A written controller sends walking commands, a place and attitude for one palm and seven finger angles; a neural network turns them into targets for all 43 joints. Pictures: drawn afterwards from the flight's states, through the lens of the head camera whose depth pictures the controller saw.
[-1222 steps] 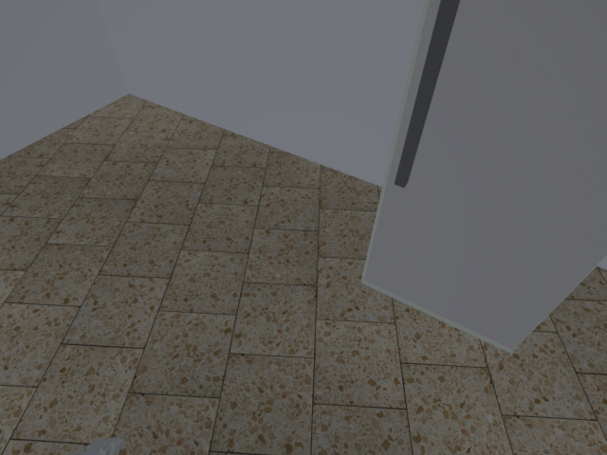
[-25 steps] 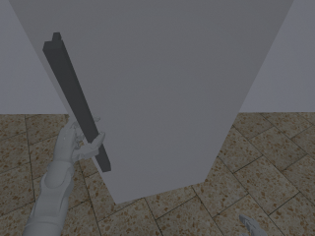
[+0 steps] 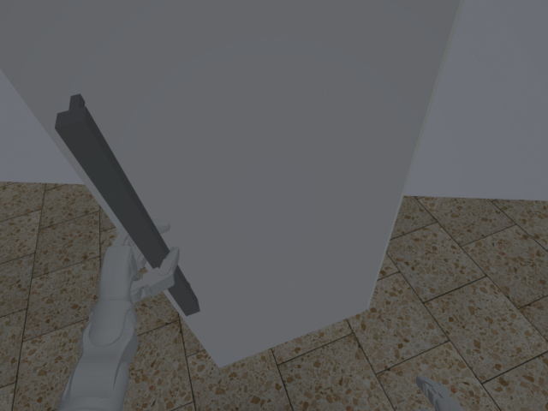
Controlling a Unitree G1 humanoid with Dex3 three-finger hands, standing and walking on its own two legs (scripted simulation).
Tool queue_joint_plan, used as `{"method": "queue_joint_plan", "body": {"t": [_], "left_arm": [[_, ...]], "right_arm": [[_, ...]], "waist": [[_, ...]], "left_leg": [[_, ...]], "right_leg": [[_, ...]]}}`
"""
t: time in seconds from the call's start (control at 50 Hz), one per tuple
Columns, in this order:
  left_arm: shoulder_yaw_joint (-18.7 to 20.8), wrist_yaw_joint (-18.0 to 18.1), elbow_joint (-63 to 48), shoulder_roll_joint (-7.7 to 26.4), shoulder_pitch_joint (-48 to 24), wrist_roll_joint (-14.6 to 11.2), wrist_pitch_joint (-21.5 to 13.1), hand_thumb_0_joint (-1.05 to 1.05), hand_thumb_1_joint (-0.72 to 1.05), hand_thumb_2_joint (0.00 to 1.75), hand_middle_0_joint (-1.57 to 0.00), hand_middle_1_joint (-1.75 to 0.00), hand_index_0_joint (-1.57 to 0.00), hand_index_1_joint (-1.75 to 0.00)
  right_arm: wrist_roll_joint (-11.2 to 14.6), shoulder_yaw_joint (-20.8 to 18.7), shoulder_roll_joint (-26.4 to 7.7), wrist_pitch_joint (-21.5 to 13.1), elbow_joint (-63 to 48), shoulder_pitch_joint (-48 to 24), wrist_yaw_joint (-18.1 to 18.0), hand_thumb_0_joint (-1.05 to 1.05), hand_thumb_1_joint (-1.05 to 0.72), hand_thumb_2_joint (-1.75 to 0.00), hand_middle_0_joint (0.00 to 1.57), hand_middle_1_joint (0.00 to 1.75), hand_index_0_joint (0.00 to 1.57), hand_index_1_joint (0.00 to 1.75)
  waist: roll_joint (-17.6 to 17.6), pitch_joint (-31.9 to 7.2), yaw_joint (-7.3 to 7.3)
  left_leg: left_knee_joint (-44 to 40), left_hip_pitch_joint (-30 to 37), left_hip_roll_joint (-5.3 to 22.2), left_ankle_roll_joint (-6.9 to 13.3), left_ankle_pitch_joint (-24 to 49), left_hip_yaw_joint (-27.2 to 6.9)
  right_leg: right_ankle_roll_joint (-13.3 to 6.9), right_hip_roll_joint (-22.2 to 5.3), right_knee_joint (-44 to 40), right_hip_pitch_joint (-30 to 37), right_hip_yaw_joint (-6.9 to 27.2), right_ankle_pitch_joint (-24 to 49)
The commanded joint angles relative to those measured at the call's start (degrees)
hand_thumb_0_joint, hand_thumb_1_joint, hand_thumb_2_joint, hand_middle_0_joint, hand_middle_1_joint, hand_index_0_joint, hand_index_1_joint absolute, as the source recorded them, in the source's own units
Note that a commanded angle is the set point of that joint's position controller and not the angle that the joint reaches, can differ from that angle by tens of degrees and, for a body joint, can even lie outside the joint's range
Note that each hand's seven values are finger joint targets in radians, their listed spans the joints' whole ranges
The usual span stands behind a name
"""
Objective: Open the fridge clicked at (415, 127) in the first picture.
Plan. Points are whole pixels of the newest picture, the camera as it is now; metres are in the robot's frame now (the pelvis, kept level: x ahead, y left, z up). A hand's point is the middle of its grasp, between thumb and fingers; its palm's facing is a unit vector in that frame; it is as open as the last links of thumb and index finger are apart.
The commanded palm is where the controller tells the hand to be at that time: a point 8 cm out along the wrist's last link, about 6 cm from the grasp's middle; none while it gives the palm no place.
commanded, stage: walk backward, drawing the door open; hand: left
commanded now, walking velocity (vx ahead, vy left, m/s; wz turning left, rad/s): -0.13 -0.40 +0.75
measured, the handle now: (150, 233) +0.35 +0.20 +0.08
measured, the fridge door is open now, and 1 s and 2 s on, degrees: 26 70 73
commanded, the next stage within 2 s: stop walking and hold the door back in 0.90 s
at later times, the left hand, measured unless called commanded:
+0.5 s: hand (233, 365) +0.18 +0.06 +0.06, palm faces +0.60 -0.73 -0.34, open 7.4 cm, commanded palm +0.12 +0.08 +0.06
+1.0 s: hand out of the picture +0.09 -0.12 +0.06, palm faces +0.90 -0.29 -0.31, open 7.0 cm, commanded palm +0.03 -0.12 +0.06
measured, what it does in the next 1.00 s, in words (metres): steps to the right, turning left: right foot, then left foot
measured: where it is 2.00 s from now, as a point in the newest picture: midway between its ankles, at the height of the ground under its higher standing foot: outside the picture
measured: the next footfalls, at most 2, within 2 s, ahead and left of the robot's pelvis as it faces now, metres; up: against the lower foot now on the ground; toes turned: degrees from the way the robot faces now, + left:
right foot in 0.20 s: +0.06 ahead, -0.07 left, +0.00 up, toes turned +7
left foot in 0.38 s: +0.01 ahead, +0.03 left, +0.00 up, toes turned +22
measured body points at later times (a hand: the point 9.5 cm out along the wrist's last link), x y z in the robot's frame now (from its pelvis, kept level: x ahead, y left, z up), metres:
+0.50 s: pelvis -0.01 -0.26 -0.04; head +0.05 -0.29 +0.40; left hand +0.14 +0.09 +0.08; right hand +0.21 -0.44 -0.17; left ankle -0.03 +0.01 -0.73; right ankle +0.08 -0.39 -0.73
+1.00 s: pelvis +0.11 -0.48 -0.03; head +0.18 -0.44 +0.41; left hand +0.04 -0.11 +0.08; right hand +0.39 -0.48 -0.16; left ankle -0.08 -0.30 -0.71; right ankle +0.23 -0.51 -0.74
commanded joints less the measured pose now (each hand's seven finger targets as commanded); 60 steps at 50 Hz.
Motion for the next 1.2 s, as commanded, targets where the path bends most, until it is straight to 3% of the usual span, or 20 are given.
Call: {"method": "queue_joint_plan", "body": {"t": [0.0, 0.08, 0.12, 0.2, 0.28, 0.3, 0.32, 0.34, 0.36, 0.38, 0.42, 0.44, 0.5, 0.56, 0.64, 0.7, 0.86, 0.92, 0.96, 1.18], "left_arm": [[-0.12, -1.51, -14.90, 7.33, -9.62, 2.48, -1.99, 0.00, 0.90, 0.90, -0.45, -1.40, -0.45, -1.40], [1.42, -2.05, -15.45, 7.43, -6.15, 2.01, -1.28, 0.00, 0.90, 0.90, -0.45, -1.40, -0.45, -1.40], [4.85, -2.64, -14.37, 8.43, -0.79, 2.85, -1.31, 0.00, 0.90, 0.90, -0.45, -1.40, -0.45, -1.40], [7.28, -0.26, -17.24, 12.52, -4.52, 2.83, -0.58, 0.00, 0.90, 0.90, -0.45, -1.40, -0.45, -1.40], [3.87, -1.63, -15.25, 10.28, -10.60, 5.00, -3.67, 0.00, 0.90, 0.90, -0.45, -1.40, -0.45, -1.40], [1.86, -2.73, -14.08, 8.77, -12.95, 5.18, -4.65, 0.00, 0.90, 0.90, -0.45, -1.40, -0.45, -1.40], [1.10, -2.90, -12.26, 5.78, -13.28, 3.66, -5.11, 0.00, 0.90, 0.90, -0.45, -1.40, -0.45, -1.40], [3.42, -2.75, -16.78, 8.79, -10.01, 5.14, -7.44, 0.00, 0.90, 0.90, -0.45, -1.40, -0.45, -1.40], [4.20, -3.68, -24.92, 12.36, -9.42, 6.11, -6.88, 0.00, 0.90, 0.90, -0.45, -1.40, -0.45, -1.40], [10.58, -2.98, -34.43, 20.19, -11.79, 4.18, -6.11, 0.00, 0.90, 0.90, -0.45, -1.40, -0.45, -1.40], [9.43, -2.55, -22.34, 7.85, 4.17, 1.63, -6.57, 0.00, 0.90, 0.90, -0.45, -1.40, -0.45, -1.40], [11.02, -1.81, -21.42, 9.50, 4.56, 2.15, -5.00, 0.00, 0.90, 0.90, -0.45, -1.40, -0.45, -1.40], [14.80, 1.33, -29.16, 18.79, -9.15, 4.13, -4.39, 0.00, 0.90, 0.90, -0.45, -1.40, -0.45, -1.40], [14.29, 0.80, -33.18, 19.26, -10.28, 4.56, -6.46, 0.00, 0.90, 0.90, -0.45, -1.40, -0.45, -1.40], [6.14, -0.71, -35.36, 10.51, -7.56, 3.34, -8.25, 0.00, 0.90, 0.90, -0.45, -1.40, -0.45, -1.40], [6.29, -0.71, -42.44, 11.53, -4.03, 4.97, -10.98, 0.00, 0.90, 0.90, -0.45, -1.40, -0.45, -1.40], [11.52, -0.35, -37.56, 11.94, 2.57, 2.99, -7.51, 0.00, 0.90, 0.90, -0.45, -1.40, -0.45, -1.40], [12.71, 0.96, -35.23, 14.77, 0.89, 2.98, -5.38, 0.00, 0.90, 0.90, -0.45, -1.40, -0.45, -1.40], [14.65, 1.98, -36.20, 18.31, 1.78, 3.74, -5.14, 0.00, 0.90, 0.90, -0.45, -1.40, -0.45, -1.40], [16.04, 5.62, -0.08, 23.75, -25.61, 2.31, -8.65, 0.00, 0.90, 0.90, -0.45, -1.40, -0.45, -1.40]], "right_arm": [[1.29, -3.03, -4.81, -4.85, -7.60, -6.65, -0.32, 0.00, -0.90, -0.90, 0.20, 0.30, 0.20, 0.30], [1.12, -4.61, -6.65, -6.66, -5.48, -4.98, 0.00, 0.00, -0.90, -0.90, 0.20, 0.30, 0.20, 0.30], [-2.13, -4.69, -6.60, -5.89, -7.66, -9.71, 0.73, 0.00, -0.90, -0.90, 0.20, 0.30, 0.20, 0.30], [1.28, -4.54, -3.91, -7.84, -7.27, -11.09, 0.04, 0.00, -0.90, -0.90, 0.20, 0.30, 0.20, 0.30], [0.61, -4.91, -3.18, -10.48, -1.39, -2.23, -0.59, 0.00, -0.90, -0.90, 0.20, 0.30, 0.20, 0.30], [1.37, -5.73, -3.10, -12.10, 0.89, 1.55, -0.84, 0.00, -0.90, -0.90, 0.20, 0.30, 0.20, 0.30], [0.02, -5.44, -4.91, -13.65, 1.51, 1.61, -0.65, 0.00, -0.90, -0.90, 0.20, 0.30, 0.20, 0.30], [-5.60, -5.17, -7.18, -11.93, -4.02, -5.94, 0.63, 0.00, -0.90, -0.90, 0.20, 0.30, 0.20, 0.30], [-4.03, -4.75, -6.98, -9.59, -7.19, -9.56, 1.18, 0.00, -0.90, -0.90, 0.20, 0.30, 0.20, 0.30], [-1.55, -6.67, -11.50, -8.19, -6.79, -11.23, 0.23, 0.00, -0.90, -0.90, 0.20, 0.30, 0.20, 0.30], [-2.66, -6.45, -8.14, -10.22, -10.35, -4.97, -0.66, 0.00, -0.90, -0.90, 0.20, 0.30, 0.20, 0.30], [-1.16, -5.16, -6.42, -10.08, -8.84, -3.82, -0.50, 0.00, -0.90, -0.90, 0.20, 0.30, 0.20, 0.30], [1.44, -5.46, -4.54, -11.45, -8.91, -10.10, -0.65, 0.00, -0.90, -0.90, 0.20, 0.30, 0.20, 0.30], [-0.39, -5.92, -6.53, -12.07, -8.92, -9.91, -0.62, 0.00, -0.90, -0.90, 0.20, 0.30, 0.20, 0.30], [-0.59, -3.83, -5.23, -10.54, -8.18, -3.54, -1.81, 0.00, -0.90, -0.90, 0.20, 0.30, 0.20, 0.30], [-1.97, -5.03, -8.49, -11.86, -7.59, -2.05, -0.88, 0.00, -0.90, -0.90, 0.20, 0.30, 0.20, 0.30], [-1.10, -5.32, -6.80, -12.77, -8.16, -5.08, -0.81, 0.00, -0.90, -0.90, 0.20, 0.30, 0.20, 0.30], [0.68, -3.44, -2.60, -12.11, -8.10, -3.94, -0.43, 0.00, -0.90, -0.90, 0.20, 0.30, 0.20, 0.30], [0.26, -2.77, -1.54, -12.07, -9.16, -8.28, -0.85, 0.00, -0.90, -0.90, 0.20, 0.30, 0.20, 0.30], [0.85, -2.02, -8.32, -7.69, -6.36, -7.41, -2.56, 0.00, -0.90, -0.90, 0.20, 0.30, 0.20, 0.30]], "waist": [[-6.40, -11.51, -2.15], [8.38, -8.11, -4.60], [16.32, -4.71, 0.09], [-24.43, -8.49, 2.14], [-9.68, 0.58, -5.72], [-9.22, 1.97, -10.54], [22.30, -0.71, -12.99], [26.02, -4.39, -4.44], [12.69, -2.96, 0.89], [2.56, -5.48, 2.63], [6.95, -2.11, 2.54], [7.83, -2.90, 3.81], [-26.03, -8.60, 1.14], [-17.83, 0.39, 0.21], [-5.16, -2.86, -3.80], [11.60, -11.30, -1.12], [19.21, -8.84, 1.11], [-6.18, -12.99, 1.02], [-18.43, -12.06, 3.07], [-11.30, -11.05, 2.84]], "left_leg": [[-2.08, -0.48, 2.90, 4.77, -6.40, 0.38], [-16.15, 5.04, 9.61, 10.03, -7.02, -10.40], [-11.37, -13.14, 19.07, 13.39, -6.90, -27.85], [48.40, -15.41, -3.29, -0.87, -25.41, 5.23], [32.14, 9.08, -2.97, -1.82, -20.75, 22.47], [12.35, 25.25, 1.06, 2.84, -19.54, 21.13], [-22.10, 24.85, 16.11, 11.88, -8.27, -1.04], [-8.69, 7.98, 30.19, 14.20, 5.60, -22.33], [-3.50, -0.01, 34.18, 14.12, 10.33, -30.14], [-2.31, 10.04, 34.19, 10.75, 12.10, -24.71], [5.17, -14.36, 20.76, 4.41, -11.62, -5.46], [17.02, -27.66, 15.07, 1.89, -18.01, 1.17], [65.12, -14.52, -0.35, -1.74, -32.36, 5.10], [65.53, -12.90, 5.33, -0.74, -26.92, 3.73], [11.28, 6.62, 4.32, 1.73, -14.68, 5.47], [-5.04, 29.18, 32.81, 12.30, 26.56, -40.63], [3.56, 1.80, 13.43, 4.08, 4.73, -4.75], [23.88, -6.26, 1.42, -0.56, -21.59, 4.40], [54.71, -16.44, 0.21, -0.66, -30.69, 3.40], [30.21, -9.74, 0.10, 0.46, -17.47, 5.49]], "right_leg": [[9.47, -7.08, -7.29, 8.52, 7.03, 4.39], [19.90, 2.98, 17.48, -0.51, 2.80, 6.93], [7.51, -6.24, 21.59, 5.64, 21.64, -16.51], [-2.75, -23.48, -20.16, -0.27, 24.43, -23.71], [38.11, -1.59, -17.77, -13.22, -10.40, 9.53], [40.33, 5.66, 5.44, -23.11, -15.39, 29.73], [33.01, 7.59, 60.50, -24.89, -8.91, 13.51], [11.47, -3.36, 84.42, -17.82, 14.24, -18.86], [-15.43, -7.90, 77.29, -17.95, 25.37, -21.81], [-28.57, -10.64, 54.71, -23.87, 28.14, -23.86], [0.94, -10.45, 23.91, -0.26, 24.72, -24.22], [25.79, -8.15, 11.85, 15.31, 22.36, -21.56], [-6.80, -25.99, -14.39, -5.46, 27.92, -30.14], [-8.63, -27.26, -9.22, -11.45, 27.04, -14.64], [0.25, -14.64, 29.45, -9.95, -1.85, 6.87], [7.47, -8.55, 53.00, -34.01, 10.28, -19.85], [7.15, -4.36, 12.86, 5.44, 4.56, -5.01], [4.56, -11.76, -6.38, 14.97, 7.80, -0.13], [-5.19, -28.35, -9.05, 9.54, 24.14, 1.94], [1.03, -27.68, -9.14, 17.28, 17.98, 19.44]]}}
